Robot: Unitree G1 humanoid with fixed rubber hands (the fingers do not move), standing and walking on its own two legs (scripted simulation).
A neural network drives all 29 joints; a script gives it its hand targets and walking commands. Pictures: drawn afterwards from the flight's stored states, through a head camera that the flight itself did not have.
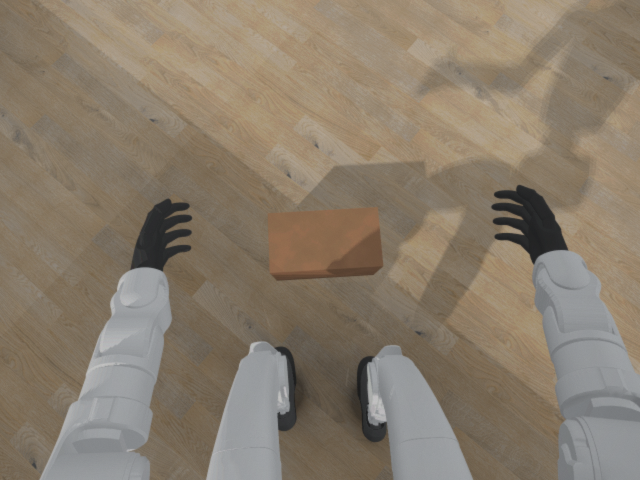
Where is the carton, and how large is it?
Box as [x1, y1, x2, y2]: [268, 207, 382, 280]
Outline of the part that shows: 377,207 268,213 270,273 277,280 373,274 382,266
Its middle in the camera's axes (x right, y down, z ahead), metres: +0.02 +0.02 +1.01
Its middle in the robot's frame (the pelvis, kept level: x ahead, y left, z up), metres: +0.47 -0.01 -0.60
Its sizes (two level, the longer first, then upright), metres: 0.269 0.146 0.170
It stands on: the floor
